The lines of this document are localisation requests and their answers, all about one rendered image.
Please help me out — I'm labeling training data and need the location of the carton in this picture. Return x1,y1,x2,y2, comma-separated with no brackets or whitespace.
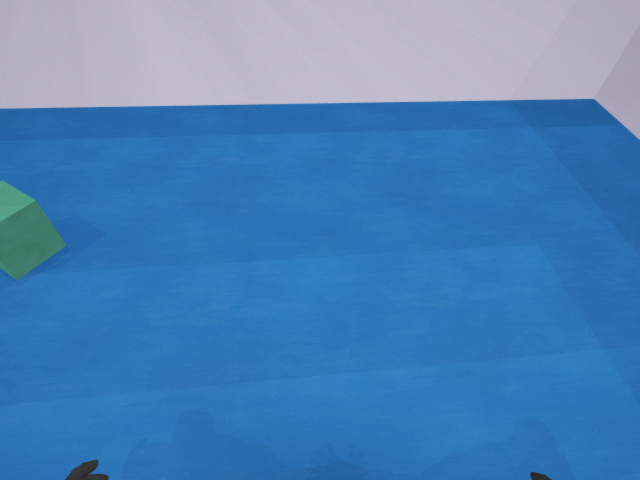
0,180,66,280

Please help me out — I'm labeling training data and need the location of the robot left hand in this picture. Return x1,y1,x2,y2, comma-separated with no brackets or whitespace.
65,460,109,480

